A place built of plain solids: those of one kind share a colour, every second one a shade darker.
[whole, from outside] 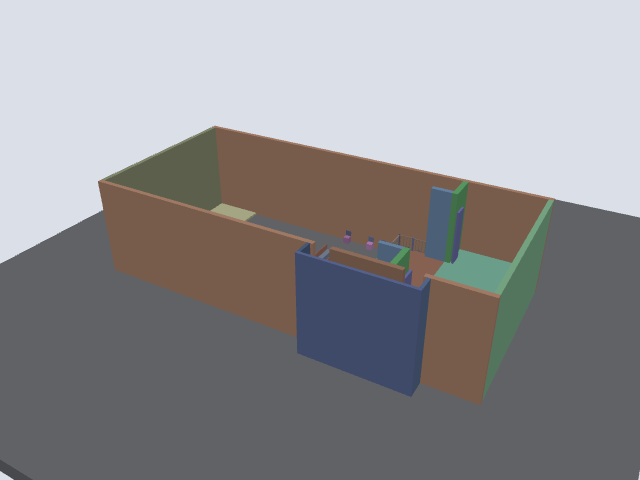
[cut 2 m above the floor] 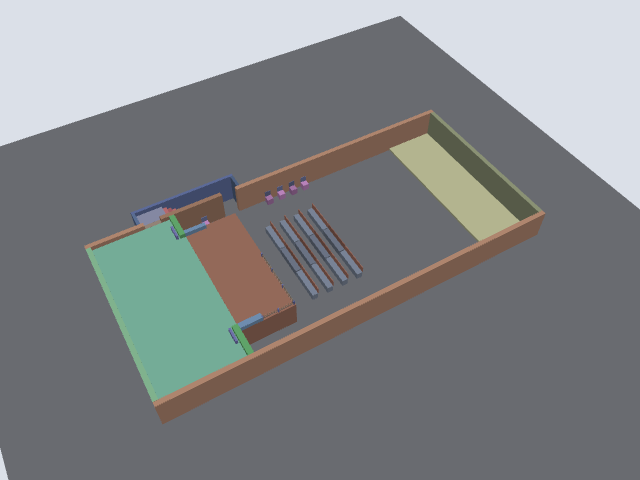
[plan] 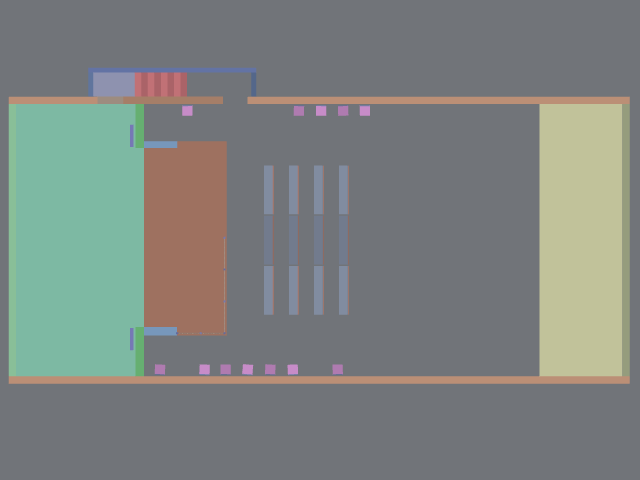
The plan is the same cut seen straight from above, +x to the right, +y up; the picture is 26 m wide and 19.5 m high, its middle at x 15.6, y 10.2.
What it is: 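A parish, school or music hall with a timber stage behind a plastered proscenium wall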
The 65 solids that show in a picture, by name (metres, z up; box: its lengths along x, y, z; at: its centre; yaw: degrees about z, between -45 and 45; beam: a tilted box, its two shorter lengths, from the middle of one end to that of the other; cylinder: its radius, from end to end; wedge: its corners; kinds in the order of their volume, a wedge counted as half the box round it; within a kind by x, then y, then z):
{
 "boards_main_1": {"box": [5.2, 11.06, 1.76], "at": [5.85, 10.19, 0.83]},
 "wall_side_1": {"box": [3.61, 0.3, 6.6], "at": [4.76, 15.88, 3.25]},
 "wall_side_2": {"box": [4.05, 0.3, 6.6], "at": [9.63, 15.88, 3.25]},
 "wall_side_3": {"box": [25.23, 0.3, 6.6], "at": [15.57, 4.51, 3.25]},
 "wall_side_4": {"box": [15.53, 0.3, 6.6], "at": [20.42, 15.88, 3.25]},
 "boards_fore_1": {"box": [3.36, 7.89, 1.76], "at": [10.13, 10.26, 0.83]},
 "wall_back_1": {"box": [0.3, 11.06, 6.6], "at": [3.1, 10.19, 3.25]},
 "wall_rear_1": {"box": [0.3, 11.06, 6.6], "at": [28.03, 10.19, 3.25]},
 "wall_pass_out_1": {"box": [6.82, 0.2, 6.6], "at": [9.6, 17.1, 3.25]},
 "wall_pros_1": {"box": [0.35, 2.01, 6.6], "at": [8.28, 5.66, 3.25]},
 "wall_pros_2": {"box": [0.35, 1.79, 6.6], "at": [8.28, 14.83, 3.25]},
 "floor_rear_1": {"box": [3.37, 11.06, 0.2], "at": [26.2, 10.19, 0.05]},
 "wall_pier_1": {"box": [1.35, 0.35, 6.6], "at": [9.12, 6.49, 3.25]},
 "wall_pier_2": {"box": [1.35, 0.27, 6.6], "at": [9.12, 14.07, 3.25]},
 "bench_seat_1": {"box": [0.36, 1.98, 0.45], "at": [13.5, 8.15, 0.23]},
 "bench_seat_2": {"box": [0.36, 1.98, 0.45], "at": [13.5, 10.19, 0.23]},
 "bench_seat_3": {"box": [0.36, 1.98, 0.45], "at": [13.5, 12.24, 0.23]},
 "bench_seat_4": {"box": [0.36, 1.98, 0.45], "at": [14.52, 8.15, 0.23]},
 "bench_seat_5": {"box": [0.36, 1.98, 0.45], "at": [14.52, 10.19, 0.23]},
 "bench_seat_6": {"box": [0.36, 1.98, 0.45], "at": [14.52, 12.24, 0.23]},
 "bench_seat_7": {"box": [0.36, 1.98, 0.45], "at": [15.54, 8.15, 0.23]},
 "bench_seat_8": {"box": [0.36, 1.98, 0.45], "at": [15.54, 10.19, 0.23]},
 "bench_seat_9": {"box": [0.36, 1.98, 0.45], "at": [15.54, 12.24, 0.23]},
 "bench_seat_10": {"box": [0.36, 1.98, 0.45], "at": [16.55, 8.15, 0.23]},
 "bench_seat_11": {"box": [0.36, 1.98, 0.45], "at": [16.55, 10.19, 0.23]},
 "bench_seat_12": {"box": [0.36, 1.98, 0.45], "at": [16.55, 12.24, 0.23]},
 "step_1": {"box": [0.53, 0.98, 1.57], "at": [8.08, 16.52, 0.73]},
 "step_2": {"box": [0.53, 0.98, 1.38], "at": [8.34, 16.52, 0.64]},
 "step_3": {"box": [0.53, 0.98, 1.19], "at": [8.61, 16.52, 0.54]},
 "step_4": {"box": [0.53, 0.98, 1.0], "at": [8.87, 16.52, 0.45]},
 "step_5": {"box": [0.53, 0.98, 0.81], "at": [9.14, 16.52, 0.35]},
 "step_6": {"box": [0.53, 0.98, 0.62], "at": [9.4, 16.52, 0.26]},
 "step_7": {"box": [0.53, 0.98, 0.43], "at": [9.67, 16.52, 0.16]},
 "step_8": {"box": [0.53, 0.98, 0.24], "at": [9.93, 16.52, 0.07]},
 "boards_pass_1": {"box": [1.69, 0.98, 1.76], "at": [7.23, 16.52, 0.83]},
 "wall_pass_end_1": {"box": [0.2, 0.98, 6.6], "at": [6.29, 16.52, 3.25]},
 "wall_pass_end_2": {"box": [0.2, 0.98, 6.6], "at": [12.91, 16.52, 3.25]},
 "chair_seat_1": {"box": [0.42, 0.42, 0.45], "at": [9.1, 4.93, 0.23], "yaw": -2.3},
 "chair_seat_2": {"box": [0.42, 0.42, 0.45], "at": [10.21, 15.46, 0.23], "yaw": 0.7},
 "chair_seat_3": {"box": [0.42, 0.42, 0.45], "at": [10.91, 4.93, 0.23], "yaw": -2.1},
 "chair_seat_4": {"box": [0.42, 0.42, 0.45], "at": [11.77, 4.93, 0.23], "yaw": -0.1},
 "chair_seat_5": {"box": [0.42, 0.42, 0.45], "at": [12.66, 4.93, 0.23], "yaw": -4.2},
 "chair_seat_6": {"box": [0.42, 0.42, 0.45], "at": [13.58, 4.93, 0.23], "yaw": -2.4},
 "chair_seat_7": {"box": [0.42, 0.42, 0.45], "at": [14.5, 4.93, 0.23], "yaw": 2.1},
 "chair_seat_8": {"box": [0.42, 0.42, 0.45], "at": [14.74, 15.46, 0.23], "yaw": -1.1},
 "chair_seat_9": {"box": [0.42, 0.42, 0.45], "at": [15.64, 15.46, 0.23], "yaw": -0.9},
 "chair_seat_10": {"box": [0.42, 0.42, 0.45], "at": [16.32, 4.93, 0.23], "yaw": 0.5},
 "chair_seat_11": {"box": [0.42, 0.42, 0.45], "at": [16.54, 15.46, 0.23], "yaw": 1.8},
 "chair_seat_12": {"box": [0.42, 0.42, 0.45], "at": [17.43, 15.46, 0.23], "yaw": 0.4},
 "drape_1": {"box": [0.14, 0.91, 3.68], "at": [7.95, 6.17, 3.5]},
 "drape_2": {"box": [0.14, 0.91, 3.68], "at": [7.95, 14.43, 3.5]},
 "boards_sill_1": {"box": [1.04, 0.3, 1.76], "at": [7.08, 15.88, 0.83]},
 "bench_back_1": {"box": [0.04, 1.98, 0.41], "at": [13.7, 8.15, 0.66]},
 "bench_back_2": {"box": [0.04, 1.98, 0.41], "at": [13.7, 10.19, 0.66]},
 "bench_back_3": {"box": [0.04, 1.98, 0.41], "at": [13.7, 12.24, 0.66]},
 "bench_back_4": {"box": [0.04, 1.98, 0.41], "at": [14.72, 8.15, 0.66]},
 "bench_back_5": {"box": [0.04, 1.98, 0.41], "at": [14.72, 10.19, 0.66]},
 "bench_back_6": {"box": [0.04, 1.98, 0.41], "at": [14.72, 12.24, 0.66]},
 "bench_back_7": {"box": [0.04, 1.98, 0.41], "at": [15.74, 8.15, 0.66]},
 "bench_back_8": {"box": [0.04, 1.98, 0.41], "at": [15.74, 10.19, 0.66]},
 "bench_back_9": {"box": [0.04, 1.98, 0.41], "at": [15.74, 12.24, 0.66]},
 "bench_back_10": {"box": [0.04, 1.98, 0.41], "at": [16.75, 8.15, 0.66]},
 "bench_back_11": {"box": [0.04, 1.98, 0.41], "at": [16.75, 10.19, 0.66]},
 "bench_back_12": {"box": [0.04, 1.98, 0.41], "at": [16.75, 12.24, 0.66]},
 "guard_rail_low_1": {"box": [0.05, 3.88, 0.04], "at": [11.72, 8.35, 1.8]}
}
